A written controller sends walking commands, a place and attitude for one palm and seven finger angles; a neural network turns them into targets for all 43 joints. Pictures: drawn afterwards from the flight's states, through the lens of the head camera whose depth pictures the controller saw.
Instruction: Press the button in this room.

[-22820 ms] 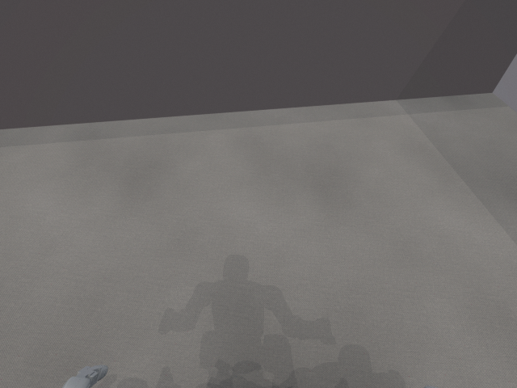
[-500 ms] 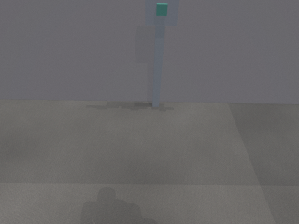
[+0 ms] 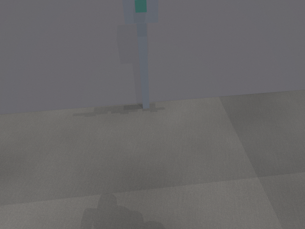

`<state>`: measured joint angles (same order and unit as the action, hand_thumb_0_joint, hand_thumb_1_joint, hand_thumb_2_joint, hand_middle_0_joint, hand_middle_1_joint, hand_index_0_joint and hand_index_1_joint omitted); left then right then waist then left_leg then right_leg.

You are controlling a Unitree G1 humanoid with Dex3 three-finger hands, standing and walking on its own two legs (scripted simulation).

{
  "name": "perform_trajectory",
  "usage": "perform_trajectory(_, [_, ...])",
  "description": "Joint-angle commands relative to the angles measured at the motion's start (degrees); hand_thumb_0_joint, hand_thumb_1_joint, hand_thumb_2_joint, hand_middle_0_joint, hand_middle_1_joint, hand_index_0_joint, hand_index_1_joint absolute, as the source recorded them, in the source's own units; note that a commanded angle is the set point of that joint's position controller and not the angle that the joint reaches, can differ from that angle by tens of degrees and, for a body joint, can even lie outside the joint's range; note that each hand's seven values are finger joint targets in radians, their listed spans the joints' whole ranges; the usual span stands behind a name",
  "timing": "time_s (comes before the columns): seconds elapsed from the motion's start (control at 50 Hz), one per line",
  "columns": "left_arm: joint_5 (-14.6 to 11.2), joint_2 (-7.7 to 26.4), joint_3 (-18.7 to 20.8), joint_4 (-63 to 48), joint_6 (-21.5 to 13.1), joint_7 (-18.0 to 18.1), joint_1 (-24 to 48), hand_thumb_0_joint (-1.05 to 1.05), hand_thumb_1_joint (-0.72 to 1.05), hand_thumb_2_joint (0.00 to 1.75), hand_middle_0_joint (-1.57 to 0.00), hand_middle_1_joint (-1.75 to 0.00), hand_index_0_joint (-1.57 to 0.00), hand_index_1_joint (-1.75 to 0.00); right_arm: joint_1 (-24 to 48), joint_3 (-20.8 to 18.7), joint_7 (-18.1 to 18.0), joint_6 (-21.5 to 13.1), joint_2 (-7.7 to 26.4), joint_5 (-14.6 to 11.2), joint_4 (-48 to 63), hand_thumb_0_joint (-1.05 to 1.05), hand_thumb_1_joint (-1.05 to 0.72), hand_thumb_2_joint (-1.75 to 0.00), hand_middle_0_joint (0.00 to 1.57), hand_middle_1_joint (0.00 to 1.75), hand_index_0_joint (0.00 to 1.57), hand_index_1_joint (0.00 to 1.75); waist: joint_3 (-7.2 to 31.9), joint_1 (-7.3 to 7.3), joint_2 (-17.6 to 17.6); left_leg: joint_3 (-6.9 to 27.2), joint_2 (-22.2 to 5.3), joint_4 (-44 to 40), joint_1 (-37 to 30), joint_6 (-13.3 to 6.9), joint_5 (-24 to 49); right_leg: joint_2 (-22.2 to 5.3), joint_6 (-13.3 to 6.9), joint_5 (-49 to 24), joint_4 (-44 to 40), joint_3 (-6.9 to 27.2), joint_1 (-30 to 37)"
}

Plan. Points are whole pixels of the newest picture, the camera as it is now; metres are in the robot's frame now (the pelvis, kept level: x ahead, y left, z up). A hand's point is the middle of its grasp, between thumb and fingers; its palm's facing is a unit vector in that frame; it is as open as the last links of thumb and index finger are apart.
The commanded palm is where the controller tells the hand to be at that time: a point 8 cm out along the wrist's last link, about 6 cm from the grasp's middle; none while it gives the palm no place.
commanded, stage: walk to a spot facing it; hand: left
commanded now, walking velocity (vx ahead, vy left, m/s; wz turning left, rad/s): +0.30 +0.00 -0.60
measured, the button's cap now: (140, 5) +1.17 +0.14 +0.11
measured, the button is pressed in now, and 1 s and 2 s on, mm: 0 0 0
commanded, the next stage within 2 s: turn to face it in 1.18 s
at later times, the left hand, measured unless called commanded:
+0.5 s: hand (111, 226) +0.16 +0.14 -0.16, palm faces -0.11 -0.98 -0.19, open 7.3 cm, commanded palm none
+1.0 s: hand (142, 116) +0.59 +0.09 -0.15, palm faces -0.48 -0.85 -0.23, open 7.3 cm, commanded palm none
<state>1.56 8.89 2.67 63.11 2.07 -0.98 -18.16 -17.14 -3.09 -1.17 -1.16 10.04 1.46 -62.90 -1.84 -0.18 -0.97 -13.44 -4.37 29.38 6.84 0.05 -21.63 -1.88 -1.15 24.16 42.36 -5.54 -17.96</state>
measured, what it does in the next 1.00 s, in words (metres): walks ahead, turning right: right foot, then left foot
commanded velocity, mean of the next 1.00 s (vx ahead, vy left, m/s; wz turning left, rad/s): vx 0.21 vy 0.00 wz -0.56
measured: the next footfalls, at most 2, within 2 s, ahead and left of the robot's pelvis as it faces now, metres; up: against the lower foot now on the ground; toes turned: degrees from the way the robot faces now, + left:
right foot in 0.14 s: +0.11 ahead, -0.13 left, +0.00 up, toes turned -12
left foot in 0.62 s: +0.40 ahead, +0.07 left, +0.00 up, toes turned -10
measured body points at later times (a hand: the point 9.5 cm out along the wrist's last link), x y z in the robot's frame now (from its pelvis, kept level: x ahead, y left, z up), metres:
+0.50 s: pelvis +0.17 -0.04 +0.01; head +0.22 -0.05 +0.46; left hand +0.17 +0.19 -0.14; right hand +0.28 -0.30 -0.12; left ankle +0.29 +0.10 -0.67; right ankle +0.07 -0.12 -0.73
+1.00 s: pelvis +0.36 -0.03 +0.01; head +0.41 -0.04 +0.45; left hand +0.61 +0.13 -0.13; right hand +0.21 -0.24 -0.14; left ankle +0.36 +0.07 -0.73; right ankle +0.38 -0.18 -0.67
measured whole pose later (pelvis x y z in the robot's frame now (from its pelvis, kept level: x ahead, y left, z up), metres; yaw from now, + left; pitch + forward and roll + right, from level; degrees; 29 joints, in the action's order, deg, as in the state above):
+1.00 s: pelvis +0.36 -0.03 +0.01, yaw -30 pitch -1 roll -1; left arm 1.4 14.8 5.5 51.8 2.7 -2.0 -4.0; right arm -19.6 -3.6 -1.0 -2.0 12.2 1.5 -59.9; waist -6.5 1.6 0.8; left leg -19.1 -6.1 27.4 5.5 -0.5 -20.2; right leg -4.8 2.3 12.4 55.3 -5.4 -34.1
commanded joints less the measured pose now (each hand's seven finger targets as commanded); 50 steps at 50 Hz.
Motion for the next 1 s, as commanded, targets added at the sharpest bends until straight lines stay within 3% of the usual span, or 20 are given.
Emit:
perform_trajectory(0.0, [0.21,2.95,1.29,-9.40,-2.68,-0.89,9.21,0.00,0.90,0.90,-0.20,-0.30,-0.20,-0.30,-4.85,-2.32,-0.60,-1.50,9.84,0.46,2.07,0.00,-0.90,-0.90,0.20,0.30,0.20,0.30,-6.82,2.84,-5.44,17.22,-20.82,-16.78,-5.72,-9.51,0.33,-4.33,1.12,3.51,5.92,1.14,-18.68])
perform_trajectory(0.06, [-0.03,2.69,1.62,-7.85,-3.13,-1.24,3.35,0.00,0.90,0.90,-0.20,-0.30,-0.20,-0.30,-1.04,-2.52,-0.44,-1.50,10.30,0.56,3.36,0.00,-0.90,-0.90,0.20,0.30,0.20,0.30,-2.25,-0.61,-2.19,7.19,-16.45,-7.59,-1.17,-5.52,8.80,-1.68,0.81,-2.00,-4.48,-3.32,-4.12])
perform_trajectory(0.08, [0.03,3.93,2.10,-5.55,-3.40,-1.15,-3.72,0.00,0.90,0.90,-0.20,-0.30,-0.20,-0.30,1.02,-2.42,-0.26,-1.50,10.62,0.20,3.95,0.00,-0.90,-0.90,0.20,0.30,0.20,0.30,0.60,-4.62,1.43,3.27,-13.68,3.13,4.20,-3.47,12.97,0.78,-0.09,-7.85,-10.57,-4.68,7.53])
perform_trajectory(0.1, [0.24,8.94,3.05,-2.63,-4.03,-0.58,-13.39,0.00,0.90,0.90,-0.20,-0.30,-0.20,-0.30,3.03,-2.11,0.39,-1.66,9.30,-0.73,5.73,0.00,-0.90,-0.90,0.20,0.30,0.20,0.30,4.51,-9.06,13.03,-1.86,-8.60,20.27,14.13,-0.60,13.16,-4.67,-2.90,-6.10,-18.20,5.54,20.05])
perform_trajectory(0.12, [-0.22,15.13,4.12,-0.88,-4.55,0.51,-18.85,0.00,0.90,0.90,-0.20,-0.30,-0.20,-0.30,7.18,-0.84,1.02,-1.85,5.12,-0.89,9.64,0.00,-0.90,-0.90,0.20,0.30,0.20,0.30,2.94,-10.49,27.75,-0.43,0.34,36.36,32.15,2.81,-11.58,-18.17,-8.85,-13.31,-25.39,31.83,26.16])
perform_trajectory(0.14, [-1.24,15.54,4.24,-1.30,-4.54,1.47,-18.56,0.00,0.90,0.90,-0.20,-0.30,-0.20,-0.30,9.82,-1.07,0.88,-1.66,6.51,-0.73,11.42,0.00,-0.90,-0.90,0.20,0.30,0.20,0.30,3.08,-9.59,20.86,7.65,-0.21,43.19,35.73,2.42,-12.52,-21.62,-12.33,-16.93,-28.44,38.98,26.07])
perform_trajectory(0.16, [-1.40,14.01,4.11,-2.41,-4.57,1.90,-13.92,0.00,0.90,0.90,-0.20,-0.30,-0.20,-0.30,10.85,-1.50,0.97,-1.40,6.62,-0.83,11.03,0.00,-0.90,-0.90,0.20,0.30,0.20,0.30,-0.14,-7.69,12.24,10.16,-3.23,45.76,35.70,2.09,-6.46,-21.18,-12.65,-12.31,-28.02,35.30,21.18])
perform_trajectory(0.22, [-0.76,10.67,2.52,-5.69,-5.19,1.44,-4.76,0.00,0.90,0.90,-0.20,-0.30,-0.20,-0.30,11.26,-1.80,1.61,-0.88,5.56,0.07,10.11,0.00,-0.90,-0.90,0.20,0.30,0.20,0.30,-5.31,-3.31,3.10,12.11,-5.49,41.66,31.61,2.89,3.15,-16.30,-9.76,-6.33,-29.48,26.70,7.80])
perform_trajectory(0.32, [-0.34,10.91,2.22,-6.06,-6.51,1.19,-3.82,0.00,0.90,0.90,-0.20,-0.30,-0.20,-0.30,9.18,-1.83,2.22,0.10,4.95,0.00,10.49,0.00,-0.90,-0.90,0.20,0.30,0.20,0.30,-2.89,-0.63,4.77,11.48,-4.21,34.43,30.36,4.73,10.03,-11.18,-8.15,-16.84,-29.96,18.32,7.95])
perform_trajectory(0.42, [-0.29,10.43,2.01,-5.06,-6.73,1.39,-6.91,0.00,0.90,0.90,-0.20,-0.30,-0.20,-0.30,17.53,-0.99,2.40,-0.69,5.09,-0.20,14.45,0.00,-0.90,-0.90,0.20,0.30,0.20,0.30,-2.61,-2.94,6.76,10.64,-3.19,24.42,34.11,4.91,11.15,-10.25,-8.60,-30.22,-27.17,17.01,16.05])
perform_trajectory(0.5, [-0.06,11.03,2.11,-5.12,-6.03,1.76,-7.19,0.00,0.90,0.90,-0.20,-0.30,-0.20,-0.30,21.63,-0.30,2.44,-1.60,4.47,-0.40,16.68,0.00,-0.90,-0.90,0.20,0.30,0.20,0.30,-1.97,-4.24,8.51,8.42,-0.18,11.25,26.36,3.59,9.13,-9.67,-7.72,-39.73,-23.35,17.18,17.14])
perform_trajectory(0.54, [-0.21,12.10,2.47,-5.60,-5.83,1.86,-5.33,0.00,0.90,0.90,-0.20,-0.30,-0.20,-0.30,17.10,-0.61,1.86,-2.23,5.80,-0.43,15.55,0.00,-0.90,-0.90,0.20,0.30,0.20,0.30,1.22,-1.87,8.63,7.54,1.87,4.67,16.70,2.64,9.09,-8.98,-6.92,-46.92,-17.71,17.11,16.68])
perform_trajectory(0.56, [-0.46,12.72,2.71,-5.86,-5.92,1.91,-3.27,0.00,0.90,0.90,-0.20,-0.30,-0.20,-0.30,8.96,-1.12,1.19,-2.72,7.70,-0.31,13.06,0.00,-0.90,-0.90,0.20,0.30,0.20,0.30,5.34,1.94,7.15,7.54,2.21,-1.33,5.03,2.12,13.47,-7.11,-5.07,-47.61,-9.99,15.52,13.44])
perform_trajectory(0.58, [-1.06,11.39,2.79,-6.82,-6.00,1.73,-2.74,0.00,0.90,0.90,-0.20,-0.30,-0.20,-0.30,-0.45,-2.09,0.48,-3.09,12.02,0.02,10.47,0.00,-0.90,-0.90,0.20,0.30,0.20,0.30,12.32,5.59,1.86,11.62,-3.13,-1.91,-12.96,0.91,19.48,-4.09,-2.81,-37.74,0.52,13.40,4.12])
perform_trajectory(0.6, [-1.84,7.93,2.29,-7.82,-5.88,0.88,-4.93,0.00,0.90,0.90,-0.20,-0.30,-0.20,-0.30,-8.42,-4.01,0.15,-3.49,19.50,0.78,8.60,0.00,-0.90,-0.90,0.20,0.30,0.20,0.30,19.75,7.64,-15.08,32.67,-22.33,-0.96,-28.16,-5.30,28.98,4.45,0.54,-1.08,20.26,5.86,-11.97])
perform_trajectory(0.62, [-1.55,7.69,1.94,-8.67,-6.20,0.89,-3.80,0.00,0.90,0.90,-0.20,-0.30,-0.20,-0.30,-10.38,-3.47,0.25,-2.55,19.81,0.03,7.93,0.00,-0.90,-0.90,0.20,0.30,0.20,0.30,20.75,7.61,-16.42,38.67,-27.94,-5.43,-27.21,-9.17,32.35,3.83,0.17,11.31,31.71,9.10,-17.22])
perform_trajectory(0.68, [-0.43,7.71,2.46,-9.21,-4.99,-0.21,3.18,0.00,0.90,0.90,-0.20,-0.30,-0.20,-0.30,0.79,-1.48,0.34,-2.96,10.85,0.02,10.37,0.00,-0.90,-0.90,0.20,0.30,0.20,0.30,2.69,3.14,-7.21,26.31,-22.30,-10.90,-5.06,-7.55,24.44,-3.19,1.47,0.25,36.78,7.89,-19.84])
perform_trajectory(0.74, [-0.11,5.07,2.31,-9.41,-2.43,-0.99,1.62,0.00,0.90,0.90,-0.20,-0.30,-0.20,-0.30,1.61,-0.47,-0.02,-3.57,7.40,-0.09,9.37,0.00,-0.90,-0.90,0.20,0.30,0.20,0.30,0.19,-0.19,-6.98,11.63,-16.78,-11.11,3.25,-4.42,34.15,-3.62,2.62,-4.61,33.32,5.18,-15.06])
perform_trajectory(0.78, [-0.09,4.55,2.38,-9.57,-1.26,-1.15,1.17,0.00,0.90,0.90,-0.20,-0.30,-0.20,-0.30,2.00,-0.51,-0.24,-3.63,7.23,-0.38,8.98,0.00,-0.90,-0.90,0.20,0.30,0.20,0.30,0.70,-1.50,-7.00,7.68,-15.65,-11.77,3.54,-4.53,35.59,-3.87,3.24,-8.23,31.69,4.44,-15.50])
perform_trajectory(0.98, [-0.05,4.93,1.75,-15.44,-0.36,-1.20,15.68,0.00,0.90,0.90,-0.20,-0.30,-0.20,-0.30,-3.85,-2.28,-0.10,-1.66,10.04,0.16,6.94,0.00,-0.90,-0.90,0.20,0.30,0.20,0.30,-0.54,2.36,-6.64,0.10,-16.43,-6.18,-5.59,-5.05,45.75,-2.09,2.98,-10.20,4.40,-1.15,-14.09])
